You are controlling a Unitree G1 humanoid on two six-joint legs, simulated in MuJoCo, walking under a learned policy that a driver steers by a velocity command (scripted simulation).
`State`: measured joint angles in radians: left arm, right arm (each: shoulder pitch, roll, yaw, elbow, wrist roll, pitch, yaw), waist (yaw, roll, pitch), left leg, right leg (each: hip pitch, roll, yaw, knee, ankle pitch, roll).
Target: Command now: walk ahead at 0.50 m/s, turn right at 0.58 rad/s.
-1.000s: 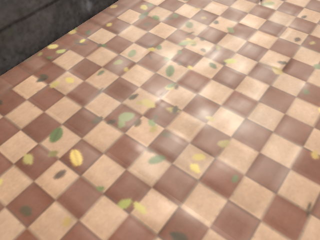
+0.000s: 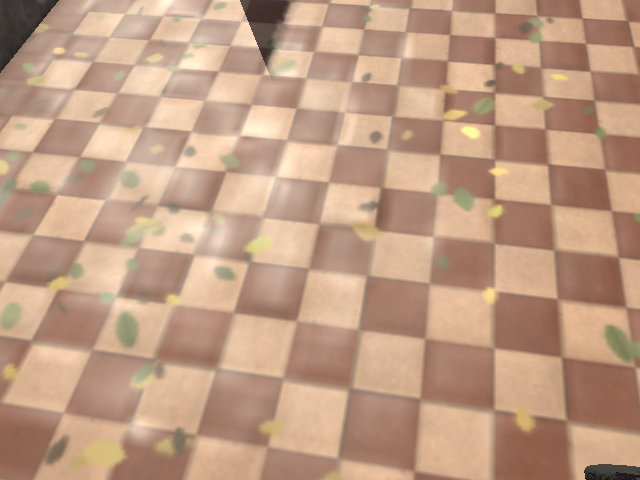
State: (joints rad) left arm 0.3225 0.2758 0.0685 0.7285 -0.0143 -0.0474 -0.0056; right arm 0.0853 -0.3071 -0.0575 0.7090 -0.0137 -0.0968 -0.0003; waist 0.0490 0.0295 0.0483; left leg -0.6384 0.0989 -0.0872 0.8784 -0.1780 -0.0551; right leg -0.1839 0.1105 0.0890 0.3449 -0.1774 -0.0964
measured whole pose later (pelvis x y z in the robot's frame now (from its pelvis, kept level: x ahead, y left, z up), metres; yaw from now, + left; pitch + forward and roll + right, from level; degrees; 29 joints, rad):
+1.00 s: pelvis +0.51 -0.11 +0.00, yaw -15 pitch +0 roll -1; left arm 0.31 0.26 0.07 0.79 0.02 -0.09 -0.01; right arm 0.19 -0.31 -0.07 0.83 0.03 -0.04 0.01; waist 0.03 0.05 0.02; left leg -0.69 0.11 -0.08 0.98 -0.10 -0.02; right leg -0.07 0.04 -0.13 0.26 -0.19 -0.06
